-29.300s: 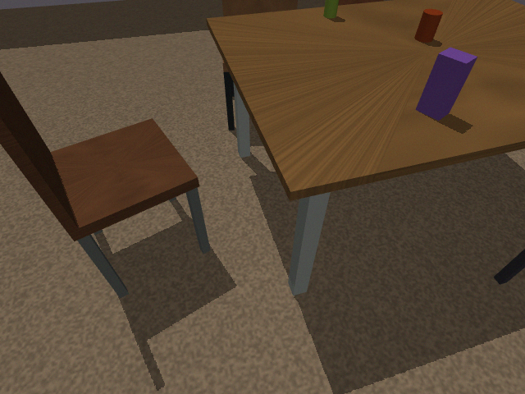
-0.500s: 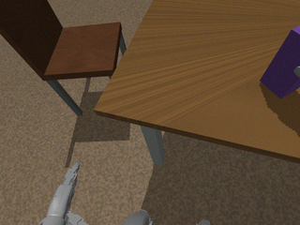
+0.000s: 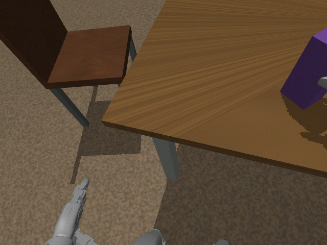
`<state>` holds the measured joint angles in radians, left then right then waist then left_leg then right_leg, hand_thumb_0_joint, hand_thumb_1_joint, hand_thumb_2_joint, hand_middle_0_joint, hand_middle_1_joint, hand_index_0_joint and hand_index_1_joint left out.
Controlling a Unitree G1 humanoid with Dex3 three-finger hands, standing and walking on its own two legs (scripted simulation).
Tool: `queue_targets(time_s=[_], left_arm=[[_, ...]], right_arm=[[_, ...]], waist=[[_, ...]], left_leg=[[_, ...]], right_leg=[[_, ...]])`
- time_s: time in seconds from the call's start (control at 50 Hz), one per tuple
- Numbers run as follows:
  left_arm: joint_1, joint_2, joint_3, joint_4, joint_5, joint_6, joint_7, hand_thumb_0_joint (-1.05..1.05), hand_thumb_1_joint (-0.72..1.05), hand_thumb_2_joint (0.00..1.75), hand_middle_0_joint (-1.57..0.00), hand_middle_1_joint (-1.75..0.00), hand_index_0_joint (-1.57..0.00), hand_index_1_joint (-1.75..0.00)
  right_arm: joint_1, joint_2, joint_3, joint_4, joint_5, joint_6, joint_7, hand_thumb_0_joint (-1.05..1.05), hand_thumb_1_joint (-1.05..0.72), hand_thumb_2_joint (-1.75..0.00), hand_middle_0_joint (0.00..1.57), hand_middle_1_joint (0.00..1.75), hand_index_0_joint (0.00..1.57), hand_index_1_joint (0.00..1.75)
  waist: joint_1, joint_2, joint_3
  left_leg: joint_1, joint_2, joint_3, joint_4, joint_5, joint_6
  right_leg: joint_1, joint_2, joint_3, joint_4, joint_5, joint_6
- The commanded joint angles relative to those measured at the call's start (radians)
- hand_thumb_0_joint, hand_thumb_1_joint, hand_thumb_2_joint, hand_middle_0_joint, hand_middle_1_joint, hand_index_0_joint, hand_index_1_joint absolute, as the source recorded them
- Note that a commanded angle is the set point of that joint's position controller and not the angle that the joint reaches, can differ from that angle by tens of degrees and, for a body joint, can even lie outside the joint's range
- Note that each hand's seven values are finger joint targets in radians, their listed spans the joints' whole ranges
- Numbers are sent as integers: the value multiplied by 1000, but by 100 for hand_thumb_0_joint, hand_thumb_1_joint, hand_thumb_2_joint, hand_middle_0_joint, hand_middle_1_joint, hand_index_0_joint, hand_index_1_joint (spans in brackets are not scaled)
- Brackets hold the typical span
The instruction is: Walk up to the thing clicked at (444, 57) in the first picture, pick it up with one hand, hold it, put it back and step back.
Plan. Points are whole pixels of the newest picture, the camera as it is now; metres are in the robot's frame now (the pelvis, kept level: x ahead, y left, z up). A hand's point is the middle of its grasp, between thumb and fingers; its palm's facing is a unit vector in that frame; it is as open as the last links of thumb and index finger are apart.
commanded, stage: open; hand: right
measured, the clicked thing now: (317, 71) +0.55 -0.24 +0.09
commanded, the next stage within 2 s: withdraw in 0.16 s
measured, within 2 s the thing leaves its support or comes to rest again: neither
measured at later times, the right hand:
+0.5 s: hand out of the picture +0.53 -0.30 +0.16, palm faces +0.37 +0.93 +0.02, open 16.3 cm
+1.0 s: hand out of the picture +0.52 -0.37 +0.22, palm faces +0.40 +0.91 -0.06, open 17.3 cm
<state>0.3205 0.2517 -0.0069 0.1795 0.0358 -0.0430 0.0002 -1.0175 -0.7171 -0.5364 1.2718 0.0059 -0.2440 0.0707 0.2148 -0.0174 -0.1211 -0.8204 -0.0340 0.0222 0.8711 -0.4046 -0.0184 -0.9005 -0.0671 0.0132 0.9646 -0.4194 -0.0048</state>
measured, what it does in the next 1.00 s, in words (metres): stands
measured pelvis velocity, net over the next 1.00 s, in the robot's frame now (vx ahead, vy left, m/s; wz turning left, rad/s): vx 0.02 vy -0.01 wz -0.01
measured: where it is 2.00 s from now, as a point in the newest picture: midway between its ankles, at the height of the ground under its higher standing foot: outside the picture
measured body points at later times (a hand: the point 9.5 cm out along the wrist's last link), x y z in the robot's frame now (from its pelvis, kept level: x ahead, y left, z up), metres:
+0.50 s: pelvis +0.01 +0.00 +0.01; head +0.11 -0.03 +0.45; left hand +0.16 +0.27 -0.01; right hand +0.50 -0.35 +0.16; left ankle +0.00 +0.14 -0.68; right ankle +0.01 -0.11 -0.68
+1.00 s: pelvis +0.02 -0.01 +0.03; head +0.12 -0.04 +0.47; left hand +0.17 +0.24 -0.01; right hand +0.49 -0.41 +0.23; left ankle +0.00 +0.14 -0.68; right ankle +0.01 -0.11 -0.68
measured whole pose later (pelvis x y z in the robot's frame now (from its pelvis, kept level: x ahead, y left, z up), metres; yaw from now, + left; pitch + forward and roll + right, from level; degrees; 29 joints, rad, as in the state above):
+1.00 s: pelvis +0.02 -0.01 +0.03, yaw -1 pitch +17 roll +3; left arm 0.32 0.27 -0.04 0.22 -0.01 -0.04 -0.01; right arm -1.18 -0.93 -0.48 1.36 -0.04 -0.02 0.17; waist 0.17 -0.01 -0.10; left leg -0.62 -0.02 0.01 0.67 -0.34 -0.03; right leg -0.71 -0.05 0.00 0.78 -0.37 -0.02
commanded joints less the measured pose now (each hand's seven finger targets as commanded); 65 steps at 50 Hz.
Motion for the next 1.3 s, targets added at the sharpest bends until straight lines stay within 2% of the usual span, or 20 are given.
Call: queue_targets(time_s=[0.0, 0.16, 0.44, 0.78, 0.8, 0.82, 0.84, 0.86, 0.88, 0.9, 0.92, 0.94, 0.96, 1.02, 1.04, 1.06, 1.22, 1.24, 1.26, 1.28], left_arm=[[8, 174, 99, -162, -5, -48, 19, 0, -57, 8, -6, -5, -4, -7], [37, 148, 81, -111, -5, -35, 8, 0, -58, 8, -5, -5, -4, -7], [-37, 178, 86, -237, -29, -28, 18, 0, -55, 6, -6, -4, -4, -6], [11, 185, 52, -121, -47, -61, 33, 0, -57, 8, -6, -4, -4, -6], [-53, 171, 46, -118, -54, -48, 18, 0, -51, 16, -7, -12, -8, -14], [80, 188, 80, -121, -45, -54, 23, 0, -56, 8, -6, -4, -5, -6], [6, 157, 34, -72, -56, -39, 7, 0, -50, 16, -7, -12, -8, -14], [80, 168, 59, -108, -45, -46, 9, 0, -56, 8, -6, -5, -5, -6], [-35, 155, 34, -88, -59, -43, -1, 0, -49, 16, -7, -13, -9, -14], [61, 176, 64, -125, -44, -46, 7, 0, -55, 8, -6, -5, -5, -6], [-34, 159, 34, -75, -57, -39, -6, 0, -48, 16, -7, -13, -9, -14], [51, 178, 64, -121, -43, -43, 1, 0, -55, 8, -6, -5, -5, -6], [-49, 162, 29, -69, -59, -41, -10, 0, -49, 16, -7, -13, -9, -14], [9, 169, 54, -80, -44, -41, -3, 0, -55, 8, -5, -5, -5, -6], [-104, 168, 32, -34, -60, -35, -13, 0, -49, 16, -7, -13, -8, -14], [-4, 170, 52, -52, -44, -38, -4, 0, -57, 8, -6, -5, -4, -6], [45, 165, 43, -19, -59, -58, 21, 0, -56, 7, -5, -3, -4, -5], [-91, 192, 62, -37, -62, -52, 17, 0, -51, 15, -7, -11, -8, -13], [31, 193, 77, -28, -50, -58, 23, 0, -56, 7, -5, -3, -4, -5], [-43, 154, 33, 19, -61, -53, 9, 0, -51, 15, -7, -11, -8, -13]], right_arm=[[-431, -286, -7, -223, 6, -72, -5, 0, 61, -16, 57, 38, 58, 38], [-394, -236, 6, -183, 13, -63, 2, 0, 57, -23, 43, 37, 45, 37], [-563, -454, -66, -398, 15, -50, 14, 0, 57, -5, 8, 8, 8, 8], [-557, -418, 63, -49, 1, 149, 196, 0, 54, -5, 6, 6, 6, 6], [-530, -489, 86, 2, -76, 155, 138, 0, 46, -10, 10, 8, 9, 8], [-578, -385, 20, -64, 40, 147, 146, 0, 53, -3, 7, 5, 7, 5], [-514, -457, 109, 7, -81, 162, 119, 0, 45, -9, 9, 8, 8, 8], [-574, -403, 27, -78, 26, 153, 134, 0, 53, -3, 7, 5, 7, 5], [-551, -480, 105, -60, -83, 157, 102, 0, 45, -8, 8, 6, 7, 6], [-631, -433, 23, -145, 18, 152, 116, 0, 53, -2, 7, 4, 7, 4], [-603, -511, 93, -150, -81, 150, 85, 0, 45, -7, 8, 6, 7, 6], [-645, -474, 8, -193, 9, 158, 94, 0, 53, -5, 6, 6, 6, 6], [-582, -578, 49, -220, -84, 150, 62, 0, 45, -7, 8, 6, 7, 6], [-581, -478, -3, -229, 4, 176, 57, 0, 53, -5, 6, 6, 6, 6], [-525, -612, -1, -288, -82, 154, 19, 0, 45, -6, 8, 5, 7, 5], [-540, -470, -16, -233, 7, 184, 36, 0, 53, -6, 5, 7, 6, 7], [-384, -402, 23, -284, 49, 144, 134, 0, 58, -3, 6, 5, 6, 5], [-371, -548, 17, -205, -61, 170, 74, 0, 50, -9, 8, 8, 8, 7], [-488, -397, -20, -275, 64, 178, 80, 0, 58, -2, 7, 5, 7, 5], [-403, -448, 76, -190, -59, 177, 49, 0, 50, -10, 8, 8, 8, 8]], waist=[[4, -183, -506], [2, -191, -443], [-36, -235, -582], [7, -132, -363], [-42, -148, -332], [24, -89, -315], [-33, -149, -297], [13, -109, -312], [-54, -188, -343], [1, -169, -375], [-67, -236, -433], [-19, -177, -438], [-110, -275, -486], [-67, -234, -502], [-145, -324, -553], [-80, -233, -515], [-54, -163, -395], [-123, -201, -394], [-43, -170, -376], [-98, -218, -321]], left_leg=[[151, -20, 14, -76, 339, 24], [114, -22, 18, -75, 348, 29], [301, -9, -1, -121, 462, 23], [266, -16, 18, -222, 420, 20], [265, 1, 13, -245, 391, 16], [265, -15, 13, -239, 395, 16], [259, 3, 12, -254, 366, 18], [264, -17, 18, -246, 355, 24], [258, 1, 15, -255, 342, 25], [260, -14, 17, -249, 356, 28], [277, 3, 14, -250, 372, 25], [300, -16, 23, -242, 398, 28], [315, 3, 21, -250, 387, 29], [345, -23, 31, -250, 432, 37], [374, -3, 26, -256, 432, 40], [382, -23, 30, -258, 460, 40], [366, -14, 21, -288, 491, 31], [369, 3, 16, -304, 450, 36], [364, -16, 19, -309, 444, 31], [330, -1, 21, -316, 401, 36]], right_leg=[[422, 24, 12, -83, 374, -9], [426, 21, 18, -87, 438, -1], [513, 35, 0, -127, 497, -2], [541, 25, 6, -218, 480, -10], [520, 36, -14, -234, 431, -2], [505, 29, -1, -228, 407, -18], [500, 37, -17, -251, 389, -6], [510, 27, 2, -251, 391, -12], [553, 36, -13, -261, 416, 2], [585, 25, -1, -249, 434, -6], [610, 36, -14, -245, 475, 7], [617, 25, 6, -246, 510, 2], [642, 37, -10, -248, 539, 20], [687, 19, 7, -246, 654, 20], [676, 30, -9, -249, 664, 38], [686, 21, 6, -253, 689, 23], [689, 22, -2, -273, 680, 9], [656, 30, -15, -293, 638, 21], [670, 21, -4, -295, 612, 6], [653, 27, -17, -312, 576, 21]])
